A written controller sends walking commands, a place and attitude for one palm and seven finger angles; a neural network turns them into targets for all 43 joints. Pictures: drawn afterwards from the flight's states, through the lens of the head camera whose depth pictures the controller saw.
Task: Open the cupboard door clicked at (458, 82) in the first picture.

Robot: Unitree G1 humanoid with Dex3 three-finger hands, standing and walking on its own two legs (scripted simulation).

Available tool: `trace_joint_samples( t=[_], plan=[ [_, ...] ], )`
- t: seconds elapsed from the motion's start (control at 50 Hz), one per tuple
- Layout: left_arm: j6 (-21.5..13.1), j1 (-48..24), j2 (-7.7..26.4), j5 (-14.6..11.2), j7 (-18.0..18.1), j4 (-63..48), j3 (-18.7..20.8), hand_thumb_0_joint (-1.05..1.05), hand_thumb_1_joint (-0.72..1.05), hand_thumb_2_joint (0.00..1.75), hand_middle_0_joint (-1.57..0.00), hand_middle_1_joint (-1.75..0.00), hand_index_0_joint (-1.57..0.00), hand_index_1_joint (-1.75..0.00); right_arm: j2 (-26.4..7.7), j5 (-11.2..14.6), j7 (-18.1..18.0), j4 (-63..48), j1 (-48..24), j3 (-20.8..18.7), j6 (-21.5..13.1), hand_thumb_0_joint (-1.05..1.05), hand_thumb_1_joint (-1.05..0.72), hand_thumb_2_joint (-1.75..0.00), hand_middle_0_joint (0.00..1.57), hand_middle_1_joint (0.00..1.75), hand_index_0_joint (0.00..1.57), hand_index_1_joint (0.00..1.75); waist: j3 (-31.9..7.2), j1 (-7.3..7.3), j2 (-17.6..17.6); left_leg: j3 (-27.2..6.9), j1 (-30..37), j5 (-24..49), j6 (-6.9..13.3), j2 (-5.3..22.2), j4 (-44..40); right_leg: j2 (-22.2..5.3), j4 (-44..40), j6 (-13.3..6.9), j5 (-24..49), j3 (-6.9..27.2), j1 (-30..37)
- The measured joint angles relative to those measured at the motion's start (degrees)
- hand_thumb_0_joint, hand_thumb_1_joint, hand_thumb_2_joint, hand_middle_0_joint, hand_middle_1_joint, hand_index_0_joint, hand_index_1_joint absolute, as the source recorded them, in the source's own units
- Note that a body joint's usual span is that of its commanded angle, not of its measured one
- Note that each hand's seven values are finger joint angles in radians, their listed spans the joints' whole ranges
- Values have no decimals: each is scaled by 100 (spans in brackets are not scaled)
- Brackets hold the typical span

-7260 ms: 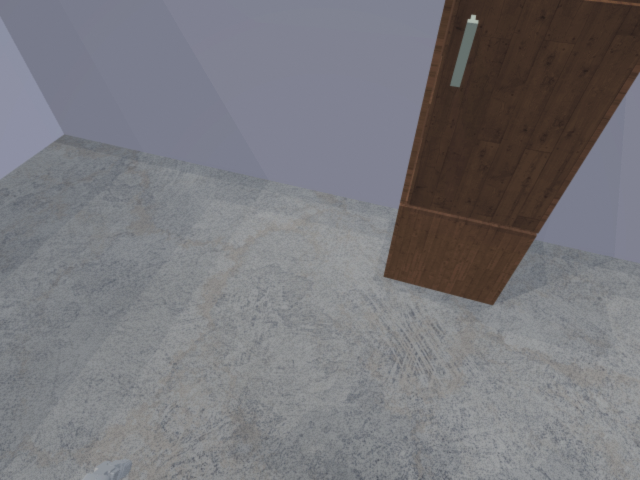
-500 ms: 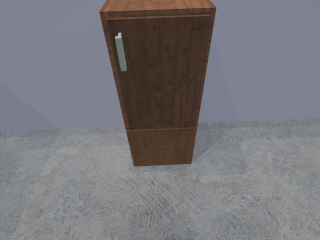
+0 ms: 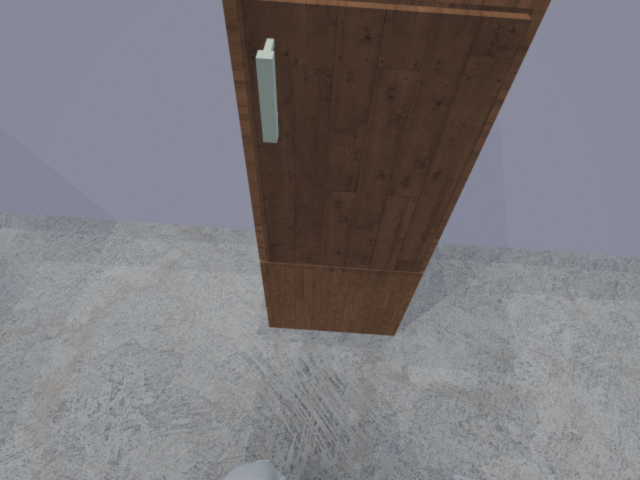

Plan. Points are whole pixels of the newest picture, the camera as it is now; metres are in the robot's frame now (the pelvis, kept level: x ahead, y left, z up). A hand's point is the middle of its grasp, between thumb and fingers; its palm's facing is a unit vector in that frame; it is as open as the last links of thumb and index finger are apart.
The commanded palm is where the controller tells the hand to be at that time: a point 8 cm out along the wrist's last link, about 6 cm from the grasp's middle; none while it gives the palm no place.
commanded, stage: come to a stop and stand still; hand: left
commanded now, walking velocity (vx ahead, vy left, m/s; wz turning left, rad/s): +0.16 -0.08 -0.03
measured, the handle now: (270, 92) +0.59 +0.14 +0.16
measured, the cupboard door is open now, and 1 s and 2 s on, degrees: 0 0 0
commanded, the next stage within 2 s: look again from close up in 1.20 s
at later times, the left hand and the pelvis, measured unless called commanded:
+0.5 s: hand (236, 455) +0.17 +0.13 -0.14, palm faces -0.01 -0.96 -0.28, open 7.4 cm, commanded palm none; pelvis +0.07 -0.06 +0.01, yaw -1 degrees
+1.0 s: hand out of the picture +0.02 +0.18 -0.16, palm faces +0.08 -0.97 -0.21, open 7.4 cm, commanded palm none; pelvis +0.00 -0.02 +0.02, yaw -1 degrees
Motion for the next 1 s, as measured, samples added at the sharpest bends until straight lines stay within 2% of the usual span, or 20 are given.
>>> trace_joint_samples(
  t=[0.04,0.06,0.1,0.16,0.22,0.3,0.38,0.42,0.44,0.48,0.52,0.58,0.66,0.76,0.86,0.9,0.94,0.98,1.0],
  plan=[
    [75,-180,92,-10,3,-51,30,0,91,89,-21,-30,-20,-30,78,29,-46,-8,23,53,-48,1,-91,-90,20,30,20,30,-1,-1,-52,118,290,-194,39,-4,-64,-18,1606,-27,0,228,-750],
    [101,-295,152,-3,-5,-92,61,0,91,89,-21,-30,-20,-30,115,68,-86,-13,72,31,-76,0,-91,-90,20,30,20,30,-29,-24,-69,154,464,-190,2,-11,-213,-58,2082,-7,135,248,-1078],
    [143,-572,282,30,-24,-231,133,0,91,89,-20,-30,-20,-30,95,132,-191,-89,147,-63,-171,-3,-94,-90,20,30,21,30,-83,-103,-107,192,786,-102,-24,-54,-582,-191,2393,61,434,241,-1614],
    [217,-1033,481,48,3,-576,224,0,91,90,-20,-30,-19,-30,-39,96,-237,-57,275,-42,-129,-4,-96,-90,20,30,21,30,-172,-157,-148,140,1115,37,-34,-101,-1034,-328,1888,194,862,277,-2085],
    [301,-1446,633,61,23,-929,286,0,91,90,-20,-30,-19,-30,-118,73,-239,51,408,1,43,-4,-96,-90,20,30,21,30,-212,-152,-182,53,1280,50,-98,-90,-1198,-357,1319,281,1158,354,-2276],
    [424,-1802,738,77,18,-1244,317,0,92,90,-20,-29,-19,-30,-128,31,-215,100,526,-23,264,-2,-94,-90,20,30,21,30,-143,-207,-137,-15,1358,-77,-215,9,-1112,-287,814,293,1133,356,-2231],
    [460,-1960,743,68,2,-1400,300,0,92,90,-20,-30,-19,-30,-159,-15,-176,53,571,-93,396,0,-92,-90,20,30,21,30,42,-309,30,-10,1318,-259,-374,137,-852,-189,125,233,983,258,-1884],
    [405,-1947,729,64,-21,-1447,280,0,91,90,-20,-30,-19,-30,-203,-10,-145,31,615,-126,448,0,-91,-90,20,30,21,30,98,-320,118,15,1220,-416,-481,190,-589,-180,-601,220,1471,182,-1545],
    [345,-1918,726,81,-27,-1459,263,0,91,90,-20,-30,-19,-30,-232,10,-123,17,652,-144,471,0,-91,-90,20,30,21,30,96,-321,154,12,1089,-532,-521,212,-329,-187,-881,106,1721,152,-1418],
    [278,-1947,615,91,-17,-1416,201,0,91,90,-20,-30,-19,-30,-361,70,-121,-4,610,-191,567,0,-91,-90,20,30,20,30,205,-360,379,-422,694,-1350,-514,123,617,-112,-686,-70,1406,89,-1514],
    [283,-1961,503,81,-16,-1393,144,0,91,89,-20,-30,-20,-30,-456,91,-136,-11,609,-230,666,1,-91,-90,20,30,20,30,246,-393,500,-777,311,-1687,-522,-115,1658,-135,-738,-135,1310,26,-1495],
    [312,-1953,400,52,25,-1389,120,0,91,89,-20,-30,-20,-30,-535,75,-98,26,601,-247,750,1,-91,-90,20,30,20,30,235,-323,498,-920,-71,-1429,-602,-330,2830,-198,-1029,-147,1513,38,-1439],
    [296,-1893,362,43,69,-1385,115,0,91,89,-21,-30,-20,-30,-606,41,-18,10,579,-250,829,1,-91,-90,20,30,20,30,152,-228,423,-1042,-216,-898,-719,-368,3205,-277,-1388,-162,1809,43,-1413],
    [338,-1719,429,94,64,-1341,148,0,91,89,-21,-30,-20,-30,-663,16,63,-31,549,-241,838,1,-91,-90,20,30,20,30,-17,-99,284,-1068,64,-692,-739,-207,2443,-355,-1685,-127,2109,63,-1428],
    [433,-1482,599,172,12,-1205,225,0,91,89,-21,-30,-20,-30,-617,47,101,-85,642,-189,707,1,-91,-90,19,30,20,30,-280,5,82,-770,782,-1121,-586,-131,798,-363,-2016,-46,2435,125,-1447],
    [469,-1397,683,166,6,-1115,261,0,91,89,-21,-30,-20,-30,-561,60,88,-93,760,-145,594,1,-91,-90,19,30,20,30,-406,11,10,-608,1201,-1036,-486,-171,-69,-321,-2133,17,2530,141,-1459],
    [523,-1321,722,111,0,-1027,271,0,91,89,-21,-30,-20,-30,-545,49,45,-115,962,-93,457,1,-91,-90,19,30,20,30,-561,-60,110,-613,1644,-890,-366,-156,-1109,-177,-1898,128,2109,74,-1632],
    [592,-1270,800,52,0,-944,304,0,91,89,-21,-30,-20,-30,-397,8,-32,-35,1102,-49,434,0,-91,-90,19,30,20,30,-585,-164,14,-644,1627,-388,-271,-174,-1207,-93,-1100,206,1188,236,-1932],
    [623,-1224,824,50,-20,-914,329,0,91,89,-21,-30,-20,-30,-325,-11,-60,1,1208,0,456,0,-91,-90,19,30,20,30,-615,-216,-23,-648,1644,-334,-250,-167,-1232,-27,-598,217,1015,348,-2073]
  ],
)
